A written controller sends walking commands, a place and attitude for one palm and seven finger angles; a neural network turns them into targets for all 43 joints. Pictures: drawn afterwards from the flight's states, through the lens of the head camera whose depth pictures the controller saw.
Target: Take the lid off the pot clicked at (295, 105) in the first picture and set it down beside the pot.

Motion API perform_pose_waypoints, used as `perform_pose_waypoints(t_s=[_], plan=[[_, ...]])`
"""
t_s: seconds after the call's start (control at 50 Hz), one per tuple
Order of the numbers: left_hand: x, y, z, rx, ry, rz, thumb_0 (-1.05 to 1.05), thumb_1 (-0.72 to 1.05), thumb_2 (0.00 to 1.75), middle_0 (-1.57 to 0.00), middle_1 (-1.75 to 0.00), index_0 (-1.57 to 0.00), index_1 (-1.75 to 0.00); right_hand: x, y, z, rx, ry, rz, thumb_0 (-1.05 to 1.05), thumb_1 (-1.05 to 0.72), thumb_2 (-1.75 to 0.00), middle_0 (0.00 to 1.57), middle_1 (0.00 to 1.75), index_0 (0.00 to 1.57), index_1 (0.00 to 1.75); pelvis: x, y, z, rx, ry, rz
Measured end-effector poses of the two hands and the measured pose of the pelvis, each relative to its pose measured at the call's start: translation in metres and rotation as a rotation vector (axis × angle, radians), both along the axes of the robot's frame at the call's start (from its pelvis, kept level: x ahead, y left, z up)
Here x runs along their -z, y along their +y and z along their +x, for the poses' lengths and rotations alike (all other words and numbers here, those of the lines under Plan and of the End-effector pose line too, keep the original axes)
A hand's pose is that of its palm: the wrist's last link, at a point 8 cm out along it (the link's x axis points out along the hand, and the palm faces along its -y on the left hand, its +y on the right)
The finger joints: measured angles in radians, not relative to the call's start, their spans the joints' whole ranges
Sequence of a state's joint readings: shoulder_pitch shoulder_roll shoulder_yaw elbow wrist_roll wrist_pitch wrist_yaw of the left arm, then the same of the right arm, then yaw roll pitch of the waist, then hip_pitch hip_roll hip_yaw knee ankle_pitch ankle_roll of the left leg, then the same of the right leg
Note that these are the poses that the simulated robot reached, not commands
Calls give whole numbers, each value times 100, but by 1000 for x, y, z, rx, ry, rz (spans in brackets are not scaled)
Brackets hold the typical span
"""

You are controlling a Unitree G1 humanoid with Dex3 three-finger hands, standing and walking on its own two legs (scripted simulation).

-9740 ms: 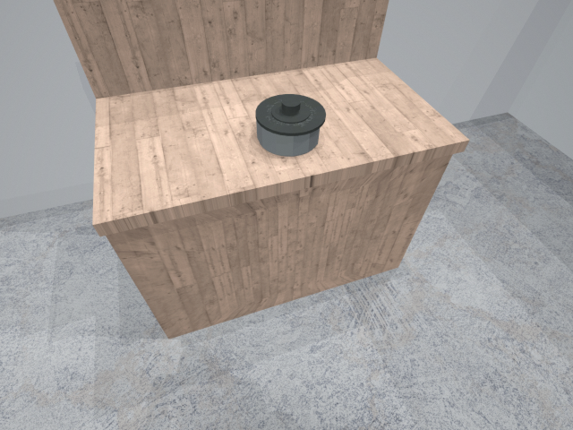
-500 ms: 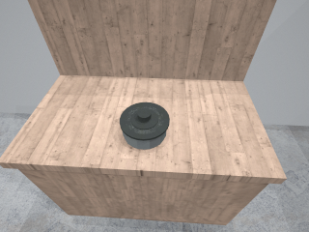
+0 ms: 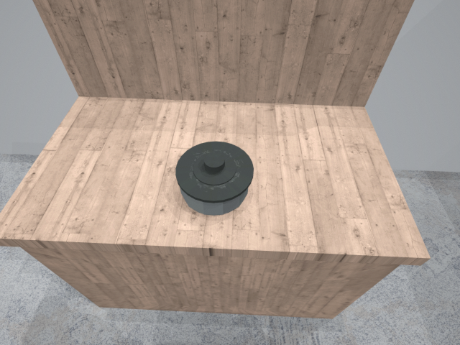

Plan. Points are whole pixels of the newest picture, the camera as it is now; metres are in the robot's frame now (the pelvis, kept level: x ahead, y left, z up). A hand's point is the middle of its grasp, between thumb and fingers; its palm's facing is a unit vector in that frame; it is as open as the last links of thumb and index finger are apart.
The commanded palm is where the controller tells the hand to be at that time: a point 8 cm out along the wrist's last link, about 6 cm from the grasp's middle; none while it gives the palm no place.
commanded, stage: look again from close up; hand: left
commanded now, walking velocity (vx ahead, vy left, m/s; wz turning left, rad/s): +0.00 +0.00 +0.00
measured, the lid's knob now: (214, 162) +0.48 +0.06 +0.01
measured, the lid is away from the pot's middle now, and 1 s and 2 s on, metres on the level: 0.01 0.01 0.01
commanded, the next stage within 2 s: lift the closed hand beside the body in 0.60 s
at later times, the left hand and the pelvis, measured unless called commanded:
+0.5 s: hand out of the picture -0.02 +0.17 -0.18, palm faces +0.02 -0.99 -0.17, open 7.4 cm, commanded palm none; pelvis -0.01 +0.00 +0.00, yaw +0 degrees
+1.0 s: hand out of the picture +0.11 +0.17 -0.08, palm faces +0.12 -0.97 -0.21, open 5.6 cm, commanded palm +0.07 +0.23 -0.05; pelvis -0.04 +0.00 +0.00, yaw +0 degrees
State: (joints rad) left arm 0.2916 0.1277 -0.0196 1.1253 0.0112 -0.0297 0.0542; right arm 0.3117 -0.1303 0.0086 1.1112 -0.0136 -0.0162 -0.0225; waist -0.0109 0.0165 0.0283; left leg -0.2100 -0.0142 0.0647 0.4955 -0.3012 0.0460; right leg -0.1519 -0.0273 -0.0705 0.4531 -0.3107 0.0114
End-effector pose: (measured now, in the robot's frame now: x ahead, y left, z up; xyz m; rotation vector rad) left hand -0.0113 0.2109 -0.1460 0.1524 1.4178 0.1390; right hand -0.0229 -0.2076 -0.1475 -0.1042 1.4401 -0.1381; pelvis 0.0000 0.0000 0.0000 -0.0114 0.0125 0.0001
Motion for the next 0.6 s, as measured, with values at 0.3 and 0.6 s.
perform_pose_waypoints(t_s=[0.3,0.6], plan=[[5,7,-4,-9,-49,-11,1,91,90,-20,-30,-20,-30,-3,-13,24,-22,-109,-54,2,-94,-90,20,30,20,30,4,5,-8,4,-19,6],[5,4,-17,-10,-31,-26,1,90,90,-20,-30,-20,-30,-10,-14,14,-24,-82,-60,2,-93,-90,20,30,20,30,1,2,-13,2,-18,8]])
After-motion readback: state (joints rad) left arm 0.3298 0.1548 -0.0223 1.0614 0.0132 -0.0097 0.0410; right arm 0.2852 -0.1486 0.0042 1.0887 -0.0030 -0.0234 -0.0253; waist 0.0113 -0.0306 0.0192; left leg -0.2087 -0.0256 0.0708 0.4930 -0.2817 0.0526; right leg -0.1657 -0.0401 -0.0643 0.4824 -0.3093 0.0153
